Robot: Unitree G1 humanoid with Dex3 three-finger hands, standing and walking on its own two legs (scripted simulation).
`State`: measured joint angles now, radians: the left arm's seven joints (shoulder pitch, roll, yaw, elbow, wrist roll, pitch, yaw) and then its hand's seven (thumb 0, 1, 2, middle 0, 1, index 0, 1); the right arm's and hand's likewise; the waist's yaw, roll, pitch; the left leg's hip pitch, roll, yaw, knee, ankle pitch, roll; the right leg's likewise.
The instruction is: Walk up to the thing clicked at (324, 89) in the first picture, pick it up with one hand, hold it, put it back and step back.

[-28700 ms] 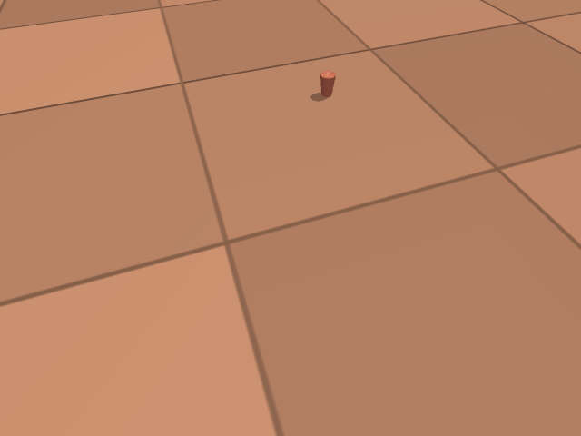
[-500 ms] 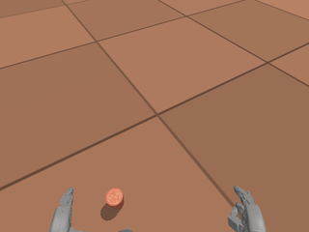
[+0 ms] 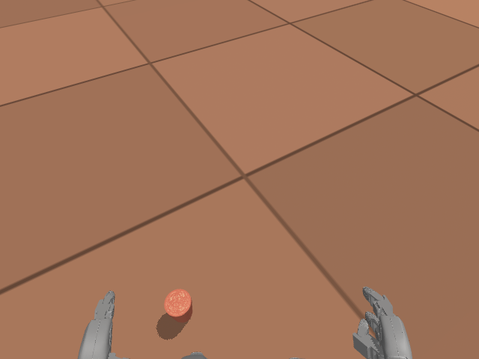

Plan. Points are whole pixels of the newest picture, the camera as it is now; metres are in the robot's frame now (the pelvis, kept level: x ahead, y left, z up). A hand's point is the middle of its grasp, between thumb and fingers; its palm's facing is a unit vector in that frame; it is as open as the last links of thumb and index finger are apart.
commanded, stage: home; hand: left
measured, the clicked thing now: (180, 308) +0.40 +0.23 -0.65
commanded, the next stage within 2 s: stand in 0.68 s
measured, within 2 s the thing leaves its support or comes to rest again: neither
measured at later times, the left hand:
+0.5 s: hand (134, 342) +0.17 +0.18 -0.06, palm faces +0.11 -0.95 -0.29, open 17.6 cm
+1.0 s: hand (132, 343) +0.17 +0.19 -0.05, palm faces +0.11 -0.95 -0.29, open 15.3 cm
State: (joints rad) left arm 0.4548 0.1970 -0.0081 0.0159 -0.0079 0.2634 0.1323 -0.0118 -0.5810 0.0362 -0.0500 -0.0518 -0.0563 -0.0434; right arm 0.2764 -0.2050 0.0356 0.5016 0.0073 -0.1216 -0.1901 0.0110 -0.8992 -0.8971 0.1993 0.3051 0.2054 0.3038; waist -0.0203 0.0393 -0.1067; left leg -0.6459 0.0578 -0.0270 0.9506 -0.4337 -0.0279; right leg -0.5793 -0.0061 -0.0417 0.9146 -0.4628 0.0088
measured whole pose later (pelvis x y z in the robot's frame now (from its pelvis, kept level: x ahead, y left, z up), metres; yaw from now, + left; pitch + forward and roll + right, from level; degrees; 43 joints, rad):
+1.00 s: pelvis +0.00 +0.01 +0.00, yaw +0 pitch +7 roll -2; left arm 0.45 0.20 -0.01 0.01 -0.01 0.26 0.13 -0.01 -0.27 0.34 -0.15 -0.21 -0.16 -0.21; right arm 0.28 -0.20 0.03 0.51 0.00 -0.13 -0.19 0.01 -0.90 -0.90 0.20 0.30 0.21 0.30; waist -0.01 0.04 -0.10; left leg -0.64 0.05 -0.02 0.95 -0.44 -0.02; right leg -0.57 -0.01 -0.04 0.90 -0.46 0.02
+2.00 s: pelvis -0.02 +0.01 +0.06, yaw +0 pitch -4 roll +0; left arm 0.16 0.32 0.01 1.14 0.03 -0.01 0.01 0.00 0.90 0.90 -0.20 -0.30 -0.21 -0.30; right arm 0.14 -0.32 -0.02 1.12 -0.03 0.00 0.00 0.00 -0.90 -0.89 0.20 0.30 0.20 0.30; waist 0.01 0.02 0.06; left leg -0.17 0.01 0.02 0.38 -0.15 -0.01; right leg -0.13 -0.04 -0.02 0.39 -0.19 0.03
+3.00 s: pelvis +0.01 +0.01 +0.06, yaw -1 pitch -2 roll +0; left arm 0.10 0.33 0.01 1.16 0.02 -0.01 0.00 0.00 0.90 0.90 -0.20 -0.30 -0.21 -0.30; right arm 0.10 -0.34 0.00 1.15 -0.02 -0.01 0.00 0.00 -0.90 -0.89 0.20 0.30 0.20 0.30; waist 0.00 0.01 0.06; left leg -0.12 0.03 0.04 0.33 -0.16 -0.01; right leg -0.09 -0.03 0.00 0.32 -0.19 0.03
